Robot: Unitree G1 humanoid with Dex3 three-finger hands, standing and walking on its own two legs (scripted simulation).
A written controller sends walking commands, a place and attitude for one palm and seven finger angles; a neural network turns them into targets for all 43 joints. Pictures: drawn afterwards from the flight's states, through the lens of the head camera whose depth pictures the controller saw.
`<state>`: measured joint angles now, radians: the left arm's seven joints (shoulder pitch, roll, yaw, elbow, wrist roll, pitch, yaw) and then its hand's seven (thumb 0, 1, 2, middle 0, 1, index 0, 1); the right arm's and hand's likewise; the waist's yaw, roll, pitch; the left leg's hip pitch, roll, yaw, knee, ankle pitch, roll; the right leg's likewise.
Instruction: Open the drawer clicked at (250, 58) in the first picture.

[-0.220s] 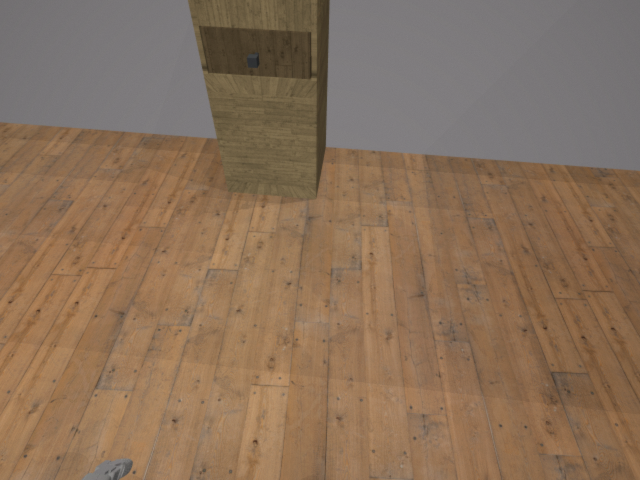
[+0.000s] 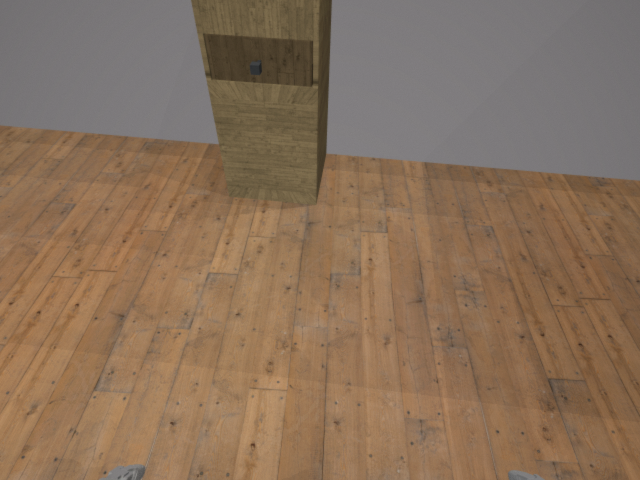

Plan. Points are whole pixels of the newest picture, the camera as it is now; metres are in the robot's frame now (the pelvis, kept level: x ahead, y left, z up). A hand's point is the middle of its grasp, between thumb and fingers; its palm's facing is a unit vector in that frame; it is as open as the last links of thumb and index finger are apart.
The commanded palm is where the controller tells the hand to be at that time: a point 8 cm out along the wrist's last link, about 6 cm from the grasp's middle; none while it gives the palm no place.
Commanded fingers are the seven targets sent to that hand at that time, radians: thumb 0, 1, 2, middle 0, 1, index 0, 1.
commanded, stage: stand and wait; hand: left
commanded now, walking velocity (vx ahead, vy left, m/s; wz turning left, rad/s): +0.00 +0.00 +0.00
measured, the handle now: (257, 66) +1.45 +0.31 -0.10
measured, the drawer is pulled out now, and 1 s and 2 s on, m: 0.00 0.00 0.00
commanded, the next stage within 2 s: look at it before walking up in 0.60 s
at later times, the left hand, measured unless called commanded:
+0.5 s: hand out of the picture +0.05 +0.25 -0.15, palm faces -0.02 -0.94 -0.34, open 7.4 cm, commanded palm none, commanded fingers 0.00 0.90 0.90 -0.20 -0.30 -0.20 -0.30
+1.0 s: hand out of the picture +0.06 +0.24 -0.15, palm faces -0.03 -0.94 -0.33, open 7.4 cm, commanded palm none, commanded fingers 0.00 0.90 0.90 -0.20 -0.30 -0.20 -0.30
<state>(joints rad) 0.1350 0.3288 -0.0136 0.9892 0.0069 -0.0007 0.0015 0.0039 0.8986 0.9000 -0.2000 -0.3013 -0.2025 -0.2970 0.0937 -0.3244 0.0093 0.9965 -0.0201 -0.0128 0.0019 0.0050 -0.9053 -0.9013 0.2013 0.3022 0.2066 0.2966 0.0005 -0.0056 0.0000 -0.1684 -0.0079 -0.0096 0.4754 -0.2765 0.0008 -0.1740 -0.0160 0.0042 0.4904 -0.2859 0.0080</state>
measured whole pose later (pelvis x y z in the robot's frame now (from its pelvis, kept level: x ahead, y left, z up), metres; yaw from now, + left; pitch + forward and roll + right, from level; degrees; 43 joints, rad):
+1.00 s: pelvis -0.02 -0.01 +0.01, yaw +0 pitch -2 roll +0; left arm 0.14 0.34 -0.01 1.08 0.01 -0.01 0.00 0.00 0.90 0.90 -0.20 -0.30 -0.20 -0.30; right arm 0.12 -0.34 0.01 1.11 -0.01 -0.01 0.01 0.00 -0.91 -0.90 0.20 0.30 0.21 0.30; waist 0.00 -0.01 0.03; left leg -0.15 0.01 -0.01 0.39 -0.20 -0.01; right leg -0.16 0.00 0.00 0.40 -0.21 0.00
